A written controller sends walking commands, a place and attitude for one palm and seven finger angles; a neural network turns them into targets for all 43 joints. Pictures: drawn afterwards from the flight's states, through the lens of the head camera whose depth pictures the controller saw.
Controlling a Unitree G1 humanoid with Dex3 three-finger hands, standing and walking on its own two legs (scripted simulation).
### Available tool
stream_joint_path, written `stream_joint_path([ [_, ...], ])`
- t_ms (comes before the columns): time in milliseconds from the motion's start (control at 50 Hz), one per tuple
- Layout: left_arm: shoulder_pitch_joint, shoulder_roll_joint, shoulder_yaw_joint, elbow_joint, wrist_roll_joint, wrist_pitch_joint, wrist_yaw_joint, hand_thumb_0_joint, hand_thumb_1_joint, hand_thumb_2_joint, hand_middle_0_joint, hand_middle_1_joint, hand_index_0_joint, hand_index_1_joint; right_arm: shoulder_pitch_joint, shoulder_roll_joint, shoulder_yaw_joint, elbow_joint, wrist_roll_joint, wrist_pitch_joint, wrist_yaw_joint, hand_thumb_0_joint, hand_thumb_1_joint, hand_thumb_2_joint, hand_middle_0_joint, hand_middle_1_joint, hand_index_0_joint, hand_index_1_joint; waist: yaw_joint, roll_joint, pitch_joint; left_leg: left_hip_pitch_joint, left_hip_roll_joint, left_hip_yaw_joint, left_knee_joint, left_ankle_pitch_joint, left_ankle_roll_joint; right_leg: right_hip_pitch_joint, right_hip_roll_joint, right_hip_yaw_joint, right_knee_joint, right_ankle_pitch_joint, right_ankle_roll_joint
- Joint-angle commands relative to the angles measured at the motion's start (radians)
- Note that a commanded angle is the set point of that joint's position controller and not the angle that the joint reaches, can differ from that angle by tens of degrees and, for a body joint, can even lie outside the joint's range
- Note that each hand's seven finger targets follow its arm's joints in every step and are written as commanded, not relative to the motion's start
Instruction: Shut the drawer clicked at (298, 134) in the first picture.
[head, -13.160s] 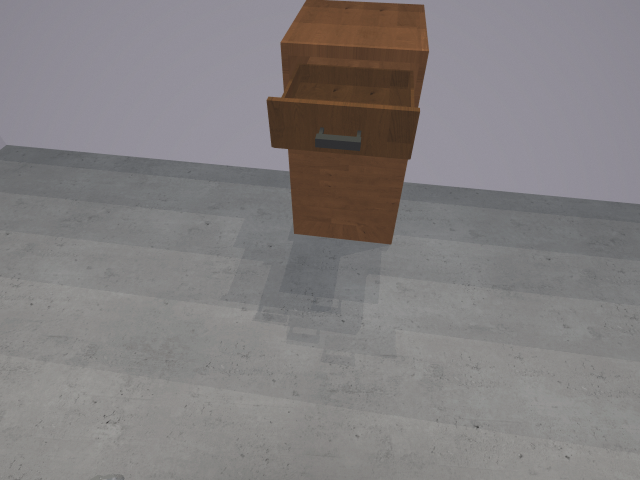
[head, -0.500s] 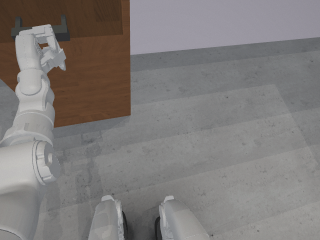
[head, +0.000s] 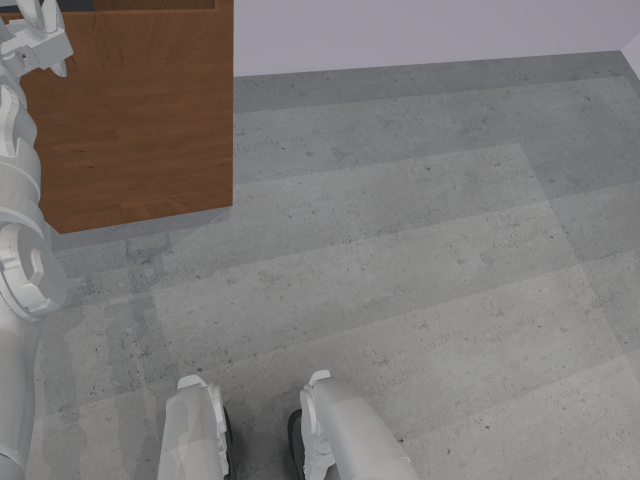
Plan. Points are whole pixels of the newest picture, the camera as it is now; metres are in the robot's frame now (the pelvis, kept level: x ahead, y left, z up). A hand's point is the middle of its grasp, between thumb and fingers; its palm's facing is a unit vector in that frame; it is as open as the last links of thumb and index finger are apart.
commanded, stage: push the drawer shut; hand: left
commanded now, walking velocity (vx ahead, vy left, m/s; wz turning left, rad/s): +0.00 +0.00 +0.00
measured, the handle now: out of the picture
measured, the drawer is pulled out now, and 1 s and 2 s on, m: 0.00 0.00 0.00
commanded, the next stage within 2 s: pull the fist back off the drawer in 0.18 s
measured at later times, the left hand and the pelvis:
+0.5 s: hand (45, 25) +0.59 +0.21 +0.08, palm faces +0.13 -0.99 -0.03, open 3.4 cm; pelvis -0.02 +0.02 -0.01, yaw -1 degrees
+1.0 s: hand (63, 34) +0.59 +0.19 +0.08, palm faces +0.16 -0.99 -0.02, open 3.2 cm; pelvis +0.00 +0.01 +0.01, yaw +0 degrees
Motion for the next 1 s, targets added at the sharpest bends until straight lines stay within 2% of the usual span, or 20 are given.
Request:
stream_joint_path([
  [0,-0.694,0.234,-0.006,-0.289,-0.016,-0.061,0.046,0.0,0.9,0.9,-1.4,-1.6,-1.4,-1.6,0.24,-0.231,-0.065,0.003,-0.006,-0.017,-0.02,0.0,-0.9,-0.9,0.2,0.3,0.2,0.3,-0.09,0.313,-0.545,0.662,-0.002,-0.107,-0.125,0.135,0.016,-0.024,0.012,0.096,-0.208,0.131,0.013],
  [180,-0.742,0.256,-0.029,-0.283,-0.011,-0.031,0.06,0.0,0.9,0.9,-1.4,-1.6,-1.4,-1.6,0.236,-0.243,-0.047,0.017,-0.005,-0.066,-0.037,0.0,-0.9,-0.9,0.2,0.3,0.2,0.3,-0.113,0.34,-0.538,0.664,0.013,-0.139,-0.161,0.022,0.013,-0.072,0.006,0.088,-0.203,0.086,0.017],
  [220,-0.746,0.239,-0.04,-0.275,-0.011,-0.028,0.06,0.0,0.9,0.9,-1.4,-1.6,-1.4,-1.6,0.237,-0.242,-0.044,0.022,-0.005,-0.078,-0.038,0.0,-0.9,-0.9,0.2,0.3,0.2,0.3,-0.119,0.361,-0.526,0.68,0.017,-0.151,-0.176,0.004,0.01,-0.095,0.005,0.082,-0.201,0.081,0.014],
  [260,-0.736,0.223,-0.046,-0.258,-0.016,-0.019,0.062,0.0,0.9,0.9,-1.4,-1.6,-1.4,-1.6,0.229,-0.246,-0.044,0.021,-0.005,-0.088,-0.04,0.0,-0.9,-0.9,0.2,0.3,0.2,0.3,-0.123,0.331,-0.509,0.66,0.018,-0.158,-0.183,-0.036,0.011,-0.105,0.005,0.079,-0.202,0.065,0.017],
  [340,-0.745,0.266,-0.017,-0.268,-0.006,-0.021,0.068,0.0,0.9,0.9,-1.4,-1.6,-1.4,-1.6,0.239,-0.252,-0.042,0.017,-0.01,-0.094,-0.04,0.0,-0.9,-0.9,0.2,0.3,0.2,0.3,-0.105,0.354,-0.52,0.68,0.018,-0.17,-0.192,-0.029,0.004,-0.112,0.002,0.071,-0.187,0.073,0.011],
  [400,-0.748,0.202,-0.044,-0.268,-0.006,-0.013,0.076,0.0,0.9,0.9,-1.4,-1.6,-1.4,-1.6,0.239,-0.252,-0.05,0.018,-0.013,-0.092,-0.034,0.0,-0.9,-0.9,0.2,0.3,0.2,0.3,-0.113,0.342,-0.498,0.704,0.02,-0.196,-0.209,-0.056,-0.001,-0.149,-0.001,0.062,-0.186,0.071,0.011],
  [460,-0.75,0.215,-0.018,-0.278,-0.003,-0.012,0.085,0.0,0.9,0.9,-1.4,-1.6,-1.4,-1.6,0.251,-0.255,-0.056,0.019,-0.018,-0.089,-0.028,0.0,-0.9,-0.9,0.2,0.3,0.2,0.3,-0.104,0.33,-0.522,0.725,0.021,-0.208,-0.206,-0.029,-0.004,-0.151,-0.003,0.055,-0.175,0.085,0.01],
  [520,-0.736,0.184,-0.023,-0.269,0.002,-0.006,0.089,0.0,0.9,0.9,-1.4,-1.6,-1.4,-1.6,0.255,-0.251,-0.061,0.02,-0.021,-0.085,-0.017,0.0,-0.9,-0.9,0.2,0.3,0.2,0.3,-0.095,0.342,-0.525,0.741,0.019,-0.217,-0.208,-0.026,-0.008,-0.164,-0.004,0.051,-0.169,0.087,0.007],
  [540,-0.729,0.203,-0.009,-0.279,0.003,-0.007,0.092,0.0,0.9,0.9,-1.4,-1.6,-1.4,-1.6,0.255,-0.253,-0.062,0.019,-0.023,-0.082,-0.015,0.0,-0.9,-0.9,0.2,0.3,0.2,0.3,-0.087,0.345,-0.527,0.748,0.021,-0.22,-0.208,-0.01,-0.01,-0.159,-0.005,0.048,-0.166,0.096,0.006],
  [580,-0.707,0.173,-0.019,-0.278,0.002,0.0,0.09,0.0,0.9,0.9,-1.4,-1.6,-1.4,-1.6,0.256,-0.25,-0.067,0.019,-0.022,-0.077,-0.01,0.0,-0.9,-0.9,0.2,0.3,0.2,0.3,-0.084,0.325,-0.536,0.752,0.021,-0.217,-0.205,0.0,-0.01,-0.15,-0.003,0.048,-0.17,0.1,0.007],
  [620,-0.69,0.171,-0.006,-0.319,-0.002,-0.008,0.088,0.0,0.9,0.9,-1.4,-1.6,-1.4,-1.6,0.257,-0.248,-0.073,0.015,-0.022,-0.075,-0.002,0.0,-0.9,-0.9,0.2,0.3,0.2,0.3,-0.061,0.352,-0.575,0.786,0.019,-0.216,-0.204,0.038,-0.013,-0.136,-0.005,0.049,-0.165,0.113,0.004],
  [640,-0.654,0.161,-0.007,-0.31,-0.001,-0.004,0.087,0.0,0.9,0.9,-1.4,-1.6,-1.4,-1.6,0.253,-0.246,-0.074,0.011,-0.019,-0.07,0.001,0.0,-0.9,-0.9,0.2,0.3,0.2,0.3,-0.05,0.35,-0.57,0.793,0.02,-0.218,-0.21,0.04,-0.017,-0.137,-0.004,0.046,-0.166,0.114,0.003],
  [660,-0.646,0.132,-0.027,-0.305,-0.004,-0.001,0.086,0.0,0.9,0.9,-1.4,-1.6,-1.4,-1.6,0.246,-0.242,-0.075,0.012,-0.018,-0.067,0.004,0.0,-0.9,-0.9,0.2,0.3,0.2,0.3,-0.055,0.341,-0.543,0.786,0.019,-0.217,-0.215,0.027,-0.018,-0.142,-0.003,0.044,-0.169,0.109,0.003],
  [700,-0.602,0.157,0.003,-0.32,-0.01,-0.002,0.09,0.0,0.9,0.9,-1.4,-1.6,-1.4,-1.6,0.246,-0.244,-0.077,0.007,-0.016,-0.061,0.006,0.0,-0.9,-0.9,0.2,0.3,0.2,0.3,-0.038,0.31,-0.55,0.771,0.016,-0.2,-0.213,0.038,-0.014,-0.104,-0.001,0.049,-0.178,0.11,0.004],
  [740,-0.577,0.114,-0.021,-0.344,-0.01,-0.01,0.089,0.0,0.9,0.9,-1.4,-1.6,-1.4,-1.6,0.237,-0.236,-0.08,0.002,-0.015,-0.057,0.012,0.0,-0.9,-0.9,0.2,0.3,0.2,0.3,-0.031,0.329,-0.561,0.796,0.014,-0.196,-0.212,0.076,-0.015,-0.102,-0.003,0.049,-0.178,0.126,0.003],
  [780,-0.521,0.123,0.0,-0.337,-0.019,-0.01,0.091,0.0,0.9,0.9,-1.4,-1.6,-1.4,-1.6,0.237,-0.236,-0.084,-0.001,-0.013,-0.049,0.013,0.0,-0.9,-0.9,0.2,0.3,0.2,0.3,-0.022,0.283,-0.552,0.778,0.011,-0.178,-0.208,0.095,-0.011,-0.064,0.0,0.052,-0.19,0.132,0.005],
  [860,-0.421,0.115,0.018,-0.395,-0.038,-0.032,0.082,0.0,0.9,0.9,-1.4,-1.6,-1.4,-1.6,0.227,-0.222,-0.089,-0.014,-0.007,-0.036,0.02,0.0,-0.9,-0.9,0.2,0.3,0.2,0.3,0.014,0.266,-0.595,0.782,0.002,-0.125,-0.189,0.215,-0.007,0.037,0.005,0.065,-0.21,0.184,0.007],
  [900,-0.393,0.107,0.018,-0.379,-0.046,-0.036,0.075,0.0,0.9,0.9,-1.4,-1.6,-1.4,-1.6,0.223,-0.217,-0.091,-0.013,-0.001,-0.028,0.02,0.0,-0.9,-0.9,0.2,0.3,0.2,0.3,0.006,0.217,-0.568,0.744,-0.002,-0.102,-0.179,0.239,0.0,0.079,0.009,0.073,-0.226,0.204,0.012],
  [920,-0.389,0.137,0.042,-0.375,-0.045,-0.043,0.073,0.0,0.9,0.9,-1.4,-1.6,-1.4,-1.6,0.225,-0.219,-0.089,-0.011,-0.001,-0.025,0.019,0.0,-0.9,-0.9,0.2,0.3,0.2,0.3,0.011,0.209,-0.562,0.726,-0.003,-0.094,-0.17,0.248,0.002,0.091,0.008,0.08,-0.224,0.211,0.012],
  [980,-0.383,0.106,0.014,-0.361,-0.05,-0.051,0.062,0.0,0.9,0.9,-1.4,-1.6,-1.4,-1.6,0.22,-0.211,-0.091,-0.01,0.004,-0.016,0.017,0.0,-0.9,-0.9,0.2,0.3,0.2,0.3,0.0,0.175,-0.529,0.685,-0.006,-0.072,-0.159,0.258,0.01,0.126,0.01,0.09,-0.237,0.23,0.018],
])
